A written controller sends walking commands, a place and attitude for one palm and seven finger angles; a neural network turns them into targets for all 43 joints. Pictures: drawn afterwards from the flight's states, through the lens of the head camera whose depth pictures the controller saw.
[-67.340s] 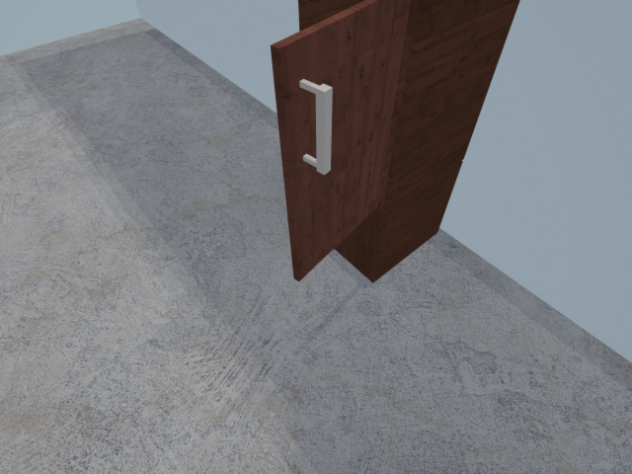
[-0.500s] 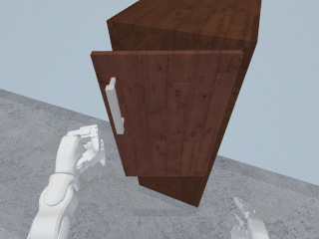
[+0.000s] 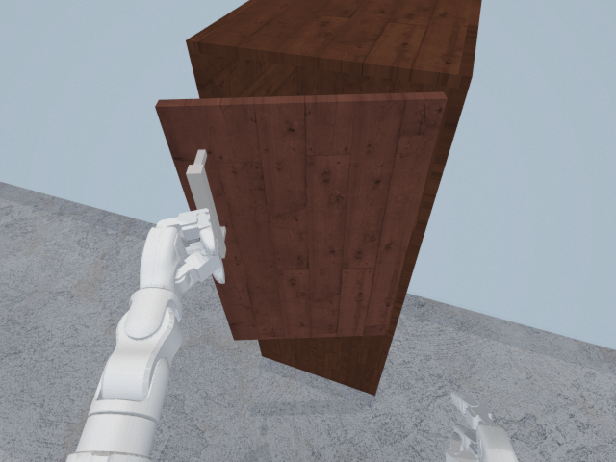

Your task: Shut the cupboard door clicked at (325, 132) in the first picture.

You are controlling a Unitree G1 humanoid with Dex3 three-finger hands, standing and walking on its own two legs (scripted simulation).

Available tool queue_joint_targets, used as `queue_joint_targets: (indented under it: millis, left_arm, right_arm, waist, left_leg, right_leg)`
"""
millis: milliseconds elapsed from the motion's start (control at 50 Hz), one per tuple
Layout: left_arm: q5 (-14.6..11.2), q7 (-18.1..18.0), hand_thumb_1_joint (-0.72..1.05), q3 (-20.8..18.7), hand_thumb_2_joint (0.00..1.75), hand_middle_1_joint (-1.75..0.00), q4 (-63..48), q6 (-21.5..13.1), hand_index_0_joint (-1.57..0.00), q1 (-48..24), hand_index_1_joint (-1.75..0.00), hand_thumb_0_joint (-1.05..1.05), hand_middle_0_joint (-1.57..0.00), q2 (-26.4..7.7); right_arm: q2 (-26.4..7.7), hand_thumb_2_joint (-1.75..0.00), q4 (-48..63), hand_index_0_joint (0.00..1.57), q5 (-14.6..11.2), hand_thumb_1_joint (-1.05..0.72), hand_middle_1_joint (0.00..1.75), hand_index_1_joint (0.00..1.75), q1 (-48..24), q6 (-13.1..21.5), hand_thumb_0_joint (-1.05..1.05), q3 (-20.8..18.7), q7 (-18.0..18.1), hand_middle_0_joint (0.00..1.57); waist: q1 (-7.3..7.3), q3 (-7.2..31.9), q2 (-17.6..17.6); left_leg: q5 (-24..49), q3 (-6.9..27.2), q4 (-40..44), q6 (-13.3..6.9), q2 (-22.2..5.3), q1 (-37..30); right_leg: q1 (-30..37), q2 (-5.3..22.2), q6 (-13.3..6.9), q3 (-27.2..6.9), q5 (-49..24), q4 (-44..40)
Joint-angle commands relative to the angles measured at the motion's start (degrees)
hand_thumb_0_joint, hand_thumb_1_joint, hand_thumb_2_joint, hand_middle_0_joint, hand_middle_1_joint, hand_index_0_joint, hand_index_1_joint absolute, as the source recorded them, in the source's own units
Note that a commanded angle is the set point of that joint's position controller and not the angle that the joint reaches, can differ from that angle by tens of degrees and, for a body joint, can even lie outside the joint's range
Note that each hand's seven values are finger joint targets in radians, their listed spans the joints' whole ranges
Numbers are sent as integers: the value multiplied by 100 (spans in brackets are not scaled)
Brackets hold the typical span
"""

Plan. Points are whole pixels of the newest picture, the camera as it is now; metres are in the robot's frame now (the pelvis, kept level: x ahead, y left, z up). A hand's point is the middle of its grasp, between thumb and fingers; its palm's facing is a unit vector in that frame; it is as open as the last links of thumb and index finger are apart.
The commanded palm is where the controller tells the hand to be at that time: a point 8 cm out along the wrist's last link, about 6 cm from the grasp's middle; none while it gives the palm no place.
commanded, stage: bring the fist close to the handle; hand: left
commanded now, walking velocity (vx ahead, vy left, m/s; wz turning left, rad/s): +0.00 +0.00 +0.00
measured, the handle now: (210, 207) +0.43 +0.17 +0.12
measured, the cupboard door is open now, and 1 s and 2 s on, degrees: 21 14 0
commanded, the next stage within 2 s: push the door shut along its arc in 0.32 s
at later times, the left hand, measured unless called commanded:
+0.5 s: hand (215, 258) +0.33 +0.14 +0.12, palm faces +0.08 -1.00 -0.03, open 3.1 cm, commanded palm +0.31 +0.19 +0.12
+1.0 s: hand (223, 222) +0.39 +0.14 +0.12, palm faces -0.06 -1.00 -0.03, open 3.0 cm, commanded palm +0.38 +0.18 +0.12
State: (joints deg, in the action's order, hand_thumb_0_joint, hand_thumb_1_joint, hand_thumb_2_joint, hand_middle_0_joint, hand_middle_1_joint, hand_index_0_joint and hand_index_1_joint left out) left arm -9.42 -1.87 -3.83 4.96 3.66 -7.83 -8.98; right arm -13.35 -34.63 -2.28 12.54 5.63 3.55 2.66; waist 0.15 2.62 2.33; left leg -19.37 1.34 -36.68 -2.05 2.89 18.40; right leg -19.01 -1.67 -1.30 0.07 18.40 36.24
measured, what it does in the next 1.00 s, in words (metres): stands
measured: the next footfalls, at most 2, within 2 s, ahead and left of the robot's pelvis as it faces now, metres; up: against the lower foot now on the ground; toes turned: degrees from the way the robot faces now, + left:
none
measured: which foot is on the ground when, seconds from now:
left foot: down 0.00-1.00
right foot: down 0.00-1.00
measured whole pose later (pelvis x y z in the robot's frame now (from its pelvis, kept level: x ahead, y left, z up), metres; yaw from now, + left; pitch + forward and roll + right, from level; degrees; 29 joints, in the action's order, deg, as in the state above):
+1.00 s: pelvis +0.00 +0.00 +0.00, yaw +1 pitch +4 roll +0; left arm -11.2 9.0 -7.4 31.0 -4.3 -27.0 -14.4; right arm -15.2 -36.4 -3.4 15.6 4.5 2.4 3.6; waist 1.8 2.2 2.1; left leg -19.0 2.0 -36.9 -2.0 2.9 21.4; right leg -21.7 -1.6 -1.5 0.9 18.1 36.1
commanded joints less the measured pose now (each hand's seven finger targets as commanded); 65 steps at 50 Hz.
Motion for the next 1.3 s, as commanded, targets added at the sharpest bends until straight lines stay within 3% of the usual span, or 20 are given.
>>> queue_joint_targets:
  millis: [0,200,280,420,440,460,540,560,600,640,700,740,760,840,960,1040,1080,1160,1240,1280]
  left_arm:
    - [-25,1,90,-297,90,-150,-1258,-536,-130,-1580,-150,0,-130,-569]
    - [-90,92,90,-506,90,-150,-1197,-695,-130,-1581,-150,0,-130,-793]
    - [-91,164,90,-426,90,-150,-1272,-751,-130,-1742,-150,0,-130,-783]
    - [-171,283,90,-496,90,-150,-1075,-776,-130,-1659,-150,0,-130,-823]
    - [-144,296,90,-634,90,-150,-965,-785,-130,-1722,-150,0,-130,-1041]
    - [-143,347,90,-493,90,-150,-928,-777,-130,-1873,-150,0,-130,-907]
    - [-124,437,90,-694,90,-150,-537,-800,-130,-2577,-150,0,-130,-1277]
    - [-141,494,90,-460,90,-150,-565,-829,-130,-2838,-150,0,-130,-1050]
    - [-184,586,90,-410,90,-150,-323,-865,-130,-3000,-150,0,-130,-997]
    - [-213,660,90,-679,90,-150,132,-868,-130,-3135,-150,0,-130,-1336]
    - [-236,784,90,-619,90,-150,508,-891,-130,-3342,-150,0,-130,-1225]
    - [-237,833,90,-841,90,-150,658,-929,-130,-3374,-150,0,-130,-1502]
    - [-246,887,90,-651,90,-150,754,-927,-130,-3513,-150,0,-130,-1299]
    - [-249,1009,90,-639,90,-150,1059,-1058,-130,-4047,-150,0,-130,-1376]
    - [-227,1171,90,-297,90,-150,1546,-1228,-130,-4716,-150,0,-130,-1094]
    - [-183,1167,90,-597,90,-150,2056,-1388,-130,-5372,-150,0,-130,-1501]
    - [-161,1202,90,-330,90,-150,2176,-1493,-130,-5777,-150,0,-130,-1200]
    - [-114,1334,90,-487,90,-150,2816,-1646,-130,-6004,-150,0,-130,-1466]
    - [-109,1489,90,-154,90,-150,3285,-1830,-130,-6695,-150,0,-130,-1181]
    - [-155,1538,90,-325,90,-150,3517,-1889,-130,-6813,-150,0,-130,-1314]
  right_arm:
    - [-571,-90,959,20,-12,-90,30,30,-640,303,0,-272,-1,20]
    - [-602,-90,969,20,-15,-90,30,30,-642,278,0,-301,26,20]
    - [-590,-90,960,20,-28,-90,30,30,-651,306,0,-301,43,20]
    - [-612,-90,946,20,-29,-90,30,30,-632,321,0,-300,55,20]
    - [-656,-90,918,20,-35,-90,30,30,-612,304,0,-314,74,20]
    - [-636,-90,930,20,-38,-90,30,30,-624,299,0,-295,75,20]
    - [-692,-90,828,20,-49,-90,30,30,-595,254,0,-296,148,20]
    - [-657,-90,840,20,-56,-90,30,30,-603,269,0,-275,142,20]
    - [-658,-90,811,20,-66,-90,30,30,-570,287,0,-270,153,20]
    - [-734,-90,729,20,-70,-90,30,30,-469,258,0,-278,175,20]
    - [-732,-90,745,20,-82,-90,30,30,-406,241,0,-294,162,20]
    - [-782,-90,723,20,-74,-90,30,30,-309,215,0,-331,162,20]
    - [-758,-90,748,20,-89,-90,30,30,-317,205,0,-311,152,20]
    - [-821,-90,682,20,-97,-90,30,30,-165,190,0,-351,150,20]
    - [-838,-90,564,20,-107,-90,30,30,48,195,0,-387,114,20]
    - [-914,-90,461,20,-80,-90,30,30,170,146,0,-395,131,20]
    - [-879,-90,448,20,-81,-90,30,30,209,178,0,-392,100,20]
    - [-951,-90,345,20,-61,-90,30,30,422,161,0,-414,78,20]
    - [-984,-90,238,20,-63,-90,30,30,580,182,0,-426,55,20]
    - [-1012,-90,187,20,-49,-90,30,30,662,201,0,-440,38,20]
  waist:
    - [-99,1230,-242]
    - [-46,1053,-455]
    - [-15,1114,-181]
    - [-7,1109,-465]
    - [9,1069,-511]
    - [40,1045,-464]
    - [117,985,-360]
    - [180,1030,-301]
    - [176,1141,-166]
    - [166,1162,-311]
    - [148,1330,-355]
    - [119,1543,-413]
    - [162,1462,-289]
    - [246,1452,-345]
    - [424,1527,-171]
    - [447,1485,-279]
    - [517,1683,-41]
    - [550,1841,-145]
    - [765,1750,-98]
    - [743,1854,-107]
  left_leg:
    - [1447,-26,511,122,-215,-472]
    - [1120,-126,510,31,-152,-335]
    - [1089,-125,502,30,-142,-423]
    - [1033,-132,487,16,-122,-326]
    - [1019,-135,464,1,-124,-296]
    - [1002,-135,481,0,-117,-277]
    - [830,-110,443,-12,-117,-272]
    - [872,-103,455,-13,-118,-345]
    - [934,-82,441,2,-115,-413]
    - [936,-51,424,3,-127,-301]
    - [1068,-47,426,8,-115,-311]
    - [1281,-33,394,9,-134,-333]
    - [1278,-55,403,9,-124,-315]
    - [1304,17,391,3,-147,-383]
    - [1486,98,334,20,-181,-583]
    - [1160,160,374,9,-171,-470]
    - [1201,192,358,34,-175,-636]
    - [1364,233,281,45,-197,-630]
    - [1305,322,207,62,-219,-698]
    - [1343,343,182,79,-222,-696]
  right_leg:
    - [521,102,-18,142,-1480,-466]
    - [576,126,65,-20,-1388,-653]
    - [545,140,57,-33,-1333,-661]
    - [613,154,104,-81,-1390,-699]
    - [617,164,112,-112,-1361,-720]
    - [583,173,110,-99,-1345,-700]
    - [433,168,102,-156,-1058,-748]
    - [391,175,96,-117,-1121,-716]
    - [371,155,64,-86,-1206,-674]
    - [414,150,64,-92,-1194,-659]
    - [431,148,43,-47,-1366,-587]
    - [568,146,39,-38,-1601,-519]
    - [492,158,37,-39,-1631,-516]
    - [310,114,5,23,-1550,-495]
    - [-54,75,-22,108,-1572,-407]
    - [-186,54,-42,102,-1158,-414]
    - [-341,50,-59,123,-1113,-342]
    - [-406,33,-73,129,-1217,-259]
    - [-816,2,-84,180,-1039,-194]
    - [-835,-7,-94,171,-1082,-154]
